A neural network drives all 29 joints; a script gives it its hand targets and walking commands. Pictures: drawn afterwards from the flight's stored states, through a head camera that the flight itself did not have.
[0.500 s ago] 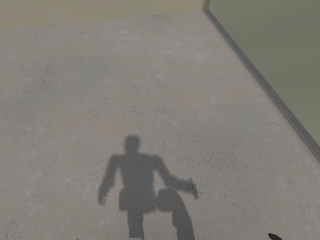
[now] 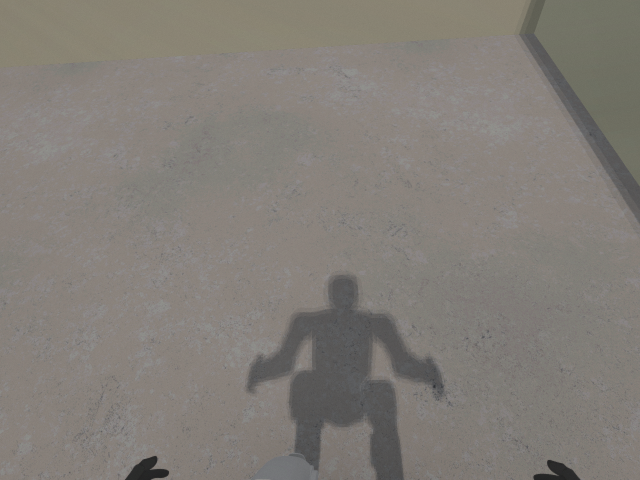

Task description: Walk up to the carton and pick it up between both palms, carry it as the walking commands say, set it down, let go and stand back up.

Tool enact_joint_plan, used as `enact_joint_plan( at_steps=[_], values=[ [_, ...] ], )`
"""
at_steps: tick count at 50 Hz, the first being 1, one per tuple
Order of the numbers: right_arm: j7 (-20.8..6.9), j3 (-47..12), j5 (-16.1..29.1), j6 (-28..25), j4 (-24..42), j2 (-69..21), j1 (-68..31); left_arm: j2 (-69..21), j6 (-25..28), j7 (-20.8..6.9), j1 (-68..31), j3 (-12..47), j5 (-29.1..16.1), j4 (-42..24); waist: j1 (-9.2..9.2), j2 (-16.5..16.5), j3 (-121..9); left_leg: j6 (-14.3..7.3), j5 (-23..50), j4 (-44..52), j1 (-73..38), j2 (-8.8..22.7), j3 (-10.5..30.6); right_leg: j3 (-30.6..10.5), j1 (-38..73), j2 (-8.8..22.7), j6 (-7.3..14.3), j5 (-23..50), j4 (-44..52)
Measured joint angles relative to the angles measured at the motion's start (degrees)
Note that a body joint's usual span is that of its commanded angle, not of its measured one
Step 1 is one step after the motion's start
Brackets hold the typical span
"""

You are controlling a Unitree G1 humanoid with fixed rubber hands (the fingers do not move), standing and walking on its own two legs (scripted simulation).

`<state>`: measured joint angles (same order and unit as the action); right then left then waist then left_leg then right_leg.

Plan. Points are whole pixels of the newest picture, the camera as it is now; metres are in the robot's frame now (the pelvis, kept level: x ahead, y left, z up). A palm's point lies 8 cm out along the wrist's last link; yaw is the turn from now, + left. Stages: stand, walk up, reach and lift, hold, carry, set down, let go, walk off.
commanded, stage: walk up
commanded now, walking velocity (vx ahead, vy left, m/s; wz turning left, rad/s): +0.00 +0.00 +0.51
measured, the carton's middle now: out of the picture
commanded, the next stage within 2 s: none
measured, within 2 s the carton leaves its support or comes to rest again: neither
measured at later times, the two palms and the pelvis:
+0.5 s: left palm out of the picture -0.03 +0.32 -0.13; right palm (510, 478) +0.15 -0.20 -0.10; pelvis -0.02 +0.03 +0.00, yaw +18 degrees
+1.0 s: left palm out of the picture -0.11 +0.27 -0.10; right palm (469, 428) +0.22 -0.18 -0.14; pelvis -0.02 -0.01 +0.00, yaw +35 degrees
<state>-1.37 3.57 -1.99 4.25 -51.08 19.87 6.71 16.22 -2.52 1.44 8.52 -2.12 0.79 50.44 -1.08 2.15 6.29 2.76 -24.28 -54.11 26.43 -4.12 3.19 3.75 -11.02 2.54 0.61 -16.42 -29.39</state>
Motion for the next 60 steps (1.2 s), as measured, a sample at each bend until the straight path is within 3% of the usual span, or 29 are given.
enact_joint_plan(
  at_steps=[3,6,13,14,15,16,18,22,28,34,36,38,42,45,49,53,54,55,57,60],
  values=[
    [-0.62,0.18,0.34,0.49,-1.18,0.03,0.75,0.0,0.03,0.16,1.05,-0.74,-0.05,0.65,0.18,0.23,-0.67,1.97,2.16,-10.23,2.04,1.34,-1.54,1.99,0.75,1.19,-0.01,0.63,1.31],
    [-0.91,0.08,0.55,1.07,-2.57,-0.23,1.08,-0.14,0.25,0.08,1.45,-1.42,0.22,0.12,0.33,-0.05,-1.54,3.12,2.11,-11.17,0.86,2.86,-2.55,4.01,0.25,2.52,-0.31,0.25,0.84],
    [-1.35,-1.51,1.48,0.43,-2.3,-1.8,-0.83,-0.03,0.65,-0.61,2.17,-2.84,0.94,-1.9,0.96,-1.94,-1.99,2.6,0.97,12.99,-9.36,5.47,-4.24,8.46,-2.92,5.64,-2.09,-2.03,-3.9],
    [-1.25,-1.68,1.47,-0.05,-1.92,-1.84,-1.07,0.12,0.73,-0.73,2.55,-2.86,0.85,-2.04,1.0,-2.14,-2.05,2.05,3.33,17.73,-11.38,5.59,-4.51,9.01,-3.72,6.13,-2.55,-2.73,-5.43],
    [-1.11,-1.74,1.39,-0.71,-1.57,-1.95,-1.3,0.44,0.8,-0.85,2.92,-2.82,0.78,-2.19,1.13,-2.65,-2.04,-0.01,5.5,20.68,-12.43,5.38,-4.67,9.23,-5.01,6.84,-2.92,-3.64,-7.75],
    [-0.96,-1.8,1.25,-1.32,-1.46,-2.51,-1.6,0.93,0.65,-0.89,2.87,-2.7,0.73,-2.12,1.34,-3.72,-1.55,-1.76,5.15,19.91,-11.65,4.65,-4.54,7.36,-6.72,6.82,-3.54,-7.07,-11.31],
    [-0.49,-2.15,1.05,-2.25,-1.54,-3.31,-1.33,1.26,0.01,-0.65,2.63,-2.4,0.57,-1.98,1.75,-4.57,-0.82,-3.28,4.73,19.84,-11.1,4.08,-3.4,3.13,-10.58,4.62,-4.72,-11.89,-20.78],
    [0.58,-2.47,0.86,-2.36,-2.22,-3.98,0.02,1.08,-0.27,-0.9,2.84,-1.97,0.28,-2.37,1.95,-4.67,-0.91,-3.06,8.27,25.43,-12.6,3.84,-0.69,0.71,-15.11,1.98,-5.66,-8.05,-29.22],
    [1.0,-1.97,0.45,-2.35,-2.24,-3.4,1.77,0.71,-0.59,-0.88,2.69,-1.43,-0.09,-3.76,1.58,-3.66,-2.23,-2.66,10.95,28.99,-13.27,3.22,3.05,-0.7,-14.51,0.69,-5.52,-3.77,-21.85],
    [0.64,-1.19,0.55,-1.64,-1.69,-2.32,2.85,0.53,0.43,-0.31,3.39,-1.16,-0.49,-5.9,1.4,-2.49,-3.91,-0.78,9.76,25.96,-11.57,1.65,6.0,-0.4,-5.81,0.11,-4.75,-0.72,-3.68],
    [0.55,-1.03,0.54,-1.46,-1.2,-1.89,3.23,0.13,1.01,-0.03,4.02,-1.31,-0.02,-6.17,1.74,-1.31,-4.17,-0.49,3.14,18.43,-8.36,1.63,5.93,0.63,-5.03,0.03,-2.05,-0.52,-2.12],
    [0.44,-0.7,0.18,-0.98,-1.16,-1.96,3.21,-0.2,0.99,-0.22,4.81,-1.14,0.19,-5.86,1.41,-0.48,-4.12,0.44,-1.66,7.93,-4.28,1.46,4.25,1.98,-4.63,0.64,-0.1,-0.63,-2.26],
    [-0.19,0.62,0.47,-0.31,-1.55,-1.78,2.4,-0.61,1.2,-0.13,4.78,-0.94,0.29,-4.16,0.9,0.58,-2.7,2.02,0.63,-5.35,0.25,3.15,-0.3,4.5,-2.27,2.59,0.19,0.47,0.11],
    [-0.61,0.78,0.83,0.24,-1.95,-1.6,1.43,-0.97,1.29,-0.14,4.08,-1.15,0.54,-3.43,0.6,0.7,-1.78,3.02,1.78,-4.48,-0.05,4.86,-2.76,6.26,-1.98,4.12,-0.18,0.21,-0.2],
    [-1.06,0.3,1.42,0.42,-1.75,-1.72,-0.44,-1.23,1.34,-0.26,3.16,-1.45,1.07,-3.34,0.68,0.2,-0.72,3.26,0.58,5.36,-3.02,6.12,-4.9,8.72,-2.92,5.96,-0.75,-0.77,-2.12],
    [-1.11,0.02,1.92,-0.4,-0.86,-1.83,-1.9,-1.02,1.2,-0.63,2.56,-1.88,1.07,-2.76,1.35,-0.78,-0.04,2.42,0.66,15.03,-6.98,5.89,-6.85,11.12,-4.5,7.87,-2.01,-2.37,-5.54],
    [-1.1,-0.02,1.93,-0.77,-0.48,-1.81,-1.9,-0.81,1.15,-0.76,2.75,-1.95,0.93,-2.57,1.51,-1.03,-0.22,1.6,2.69,18.48,-8.51,5.88,-7.25,11.62,-5.23,8.32,-2.47,-3.11,-7.09],
    [-0.99,0.04,1.86,-1.28,-0.23,-2.07,-2.01,-0.34,1.06,-0.88,2.76,-2.0,0.78,-2.33,1.69,-1.87,-0.06,-0.56,6.89,19.88,-8.61,5.47,-7.52,11.51,-6.3,9.13,-2.76,-3.96,-9.34],
    [-0.53,-0.05,1.46,-2.09,-0.14,-2.74,-1.87,0.34,0.48,-0.79,2.31,-1.63,0.6,-2.01,2.09,-2.98,0.42,-3.12,7.29,18.07,-7.01,5.01,-6.78,6.42,-10.11,7.2,-3.33,-9.9,-17.32],
    [0.54,-0.05,1.27,-2.26,-0.54,-3.38,-0.69,0.38,0.26,-0.62,1.74,-0.98,0.35,-1.99,2.42,-3.28,0.48,-3.6,7.89,20.52,-7.2,4.94,-5.05,1.59,-15.41,3.77,-3.64,-9.82,-28.15]
  ],
)
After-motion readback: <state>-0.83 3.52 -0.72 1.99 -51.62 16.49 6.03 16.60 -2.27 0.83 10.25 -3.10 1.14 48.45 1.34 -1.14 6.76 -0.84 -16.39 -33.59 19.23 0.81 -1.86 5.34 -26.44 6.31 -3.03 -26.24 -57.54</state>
